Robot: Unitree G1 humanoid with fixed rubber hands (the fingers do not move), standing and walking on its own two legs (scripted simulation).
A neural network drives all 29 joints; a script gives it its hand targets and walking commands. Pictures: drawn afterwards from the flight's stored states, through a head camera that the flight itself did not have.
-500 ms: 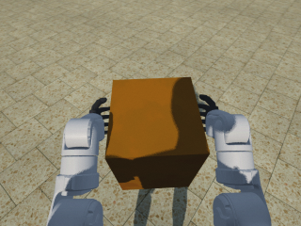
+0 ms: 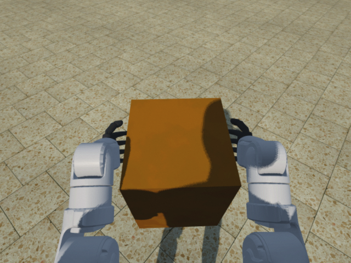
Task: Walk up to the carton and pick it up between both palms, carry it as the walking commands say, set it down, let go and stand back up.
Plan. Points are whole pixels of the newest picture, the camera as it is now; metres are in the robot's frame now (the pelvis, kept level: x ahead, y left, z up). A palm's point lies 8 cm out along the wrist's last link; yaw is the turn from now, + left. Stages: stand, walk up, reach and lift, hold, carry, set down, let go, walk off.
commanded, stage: carry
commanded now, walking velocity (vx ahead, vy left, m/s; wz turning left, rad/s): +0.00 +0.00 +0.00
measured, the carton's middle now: (177, 167) +0.35 +0.00 +0.05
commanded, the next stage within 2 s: none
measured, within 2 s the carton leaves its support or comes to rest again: neither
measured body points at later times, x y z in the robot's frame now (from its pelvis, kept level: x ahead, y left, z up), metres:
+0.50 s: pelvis +0.00 +0.01 +0.00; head +0.00 +0.00 +0.45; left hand +0.36 +0.15 +0.11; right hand +0.36 -0.14 +0.12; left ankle +0.02 +0.12 -0.72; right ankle +0.09 -0.10 -0.72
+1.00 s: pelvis +0.00 +0.01 +0.00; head +0.00 +0.01 +0.45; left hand +0.36 +0.15 +0.11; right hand +0.36 -0.14 +0.11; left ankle +0.02 +0.12 -0.72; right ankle +0.09 -0.10 -0.72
